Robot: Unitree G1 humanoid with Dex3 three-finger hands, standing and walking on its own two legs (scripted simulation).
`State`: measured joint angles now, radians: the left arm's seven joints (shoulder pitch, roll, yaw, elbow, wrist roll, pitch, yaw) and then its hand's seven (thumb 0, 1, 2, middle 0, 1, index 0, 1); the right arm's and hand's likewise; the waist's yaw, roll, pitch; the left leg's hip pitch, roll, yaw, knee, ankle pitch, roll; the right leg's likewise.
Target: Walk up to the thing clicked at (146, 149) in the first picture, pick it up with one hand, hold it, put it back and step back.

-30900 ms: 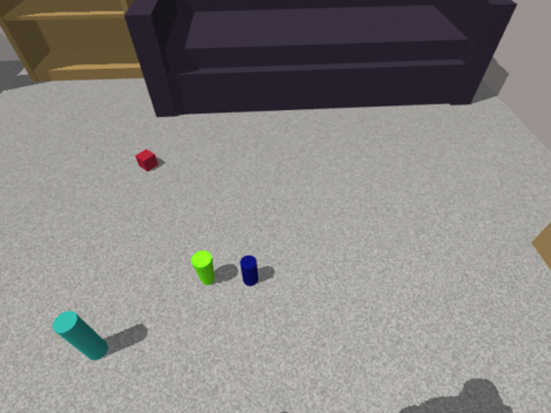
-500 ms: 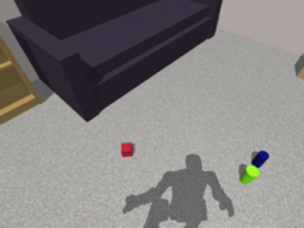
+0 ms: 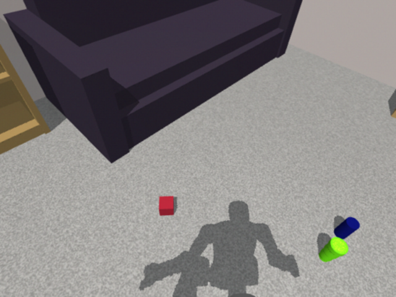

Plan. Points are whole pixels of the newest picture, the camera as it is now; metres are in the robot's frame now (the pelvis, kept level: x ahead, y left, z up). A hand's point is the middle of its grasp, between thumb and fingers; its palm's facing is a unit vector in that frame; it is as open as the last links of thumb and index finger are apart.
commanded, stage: walk up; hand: left
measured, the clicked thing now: (166, 205) +0.69 +0.15 -0.73
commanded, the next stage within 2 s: none
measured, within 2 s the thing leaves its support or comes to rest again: neither
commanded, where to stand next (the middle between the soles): +0.26 -0.04 m, yaw +1 degrees
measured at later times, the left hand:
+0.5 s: hand (107, 255) +0.24 +0.22 -0.13, palm faces -0.04 -0.92 -0.39, open 7.4 cm
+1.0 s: hand (107, 251) +0.26 +0.23 -0.15, palm faces -0.02 -0.94 -0.35, open 7.4 cm
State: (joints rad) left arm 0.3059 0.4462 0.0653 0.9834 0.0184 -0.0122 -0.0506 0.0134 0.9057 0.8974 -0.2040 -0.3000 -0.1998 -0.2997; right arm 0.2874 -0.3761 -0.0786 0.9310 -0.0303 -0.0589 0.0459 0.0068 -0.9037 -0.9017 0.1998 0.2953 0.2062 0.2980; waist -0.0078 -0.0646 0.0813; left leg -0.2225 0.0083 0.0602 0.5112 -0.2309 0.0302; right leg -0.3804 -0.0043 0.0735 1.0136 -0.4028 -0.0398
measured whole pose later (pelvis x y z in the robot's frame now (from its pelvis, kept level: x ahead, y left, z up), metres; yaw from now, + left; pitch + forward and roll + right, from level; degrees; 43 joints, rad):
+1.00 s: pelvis +0.18 -0.03 +0.00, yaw +0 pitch -3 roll +0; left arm 0.12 0.37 -0.01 1.07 0.00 -0.01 -0.01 0.01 0.90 0.90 -0.21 -0.30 -0.20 -0.30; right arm 0.04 -0.36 0.00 1.03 0.01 -0.01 0.01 0.01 -0.90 -0.90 0.20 0.30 0.21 0.30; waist 0.02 0.01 0.09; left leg -0.24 0.03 0.02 0.49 -0.20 -0.01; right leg -0.16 -0.02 -0.01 0.48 -0.27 0.01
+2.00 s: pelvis +0.23 -0.02 +0.00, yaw +1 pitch -2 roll -2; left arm 0.25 0.36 0.05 1.06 0.05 -0.03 -0.04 0.01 0.90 0.90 -0.21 -0.30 -0.20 -0.30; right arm 0.21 -0.40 -0.06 1.06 -0.04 0.00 0.04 0.01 -0.90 -0.90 0.20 0.30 0.21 0.30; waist 0.00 0.04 0.01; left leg -0.26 0.03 0.00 0.63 -0.39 0.03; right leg -0.08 0.01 0.00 0.44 -0.32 0.00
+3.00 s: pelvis +0.21 -0.01 +0.00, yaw -1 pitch -2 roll -2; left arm 0.27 0.43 0.07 0.90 0.03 0.05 -0.05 0.01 0.90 0.90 -0.21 -0.30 -0.20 -0.30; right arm 0.27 -0.39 -0.06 0.82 -0.06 -0.01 0.02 0.01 -0.90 -0.90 0.20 0.30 0.21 0.30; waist -0.02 -0.06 0.10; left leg -0.26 0.05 0.03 0.59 -0.32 0.04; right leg -0.33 0.03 0.08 0.93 -0.52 0.03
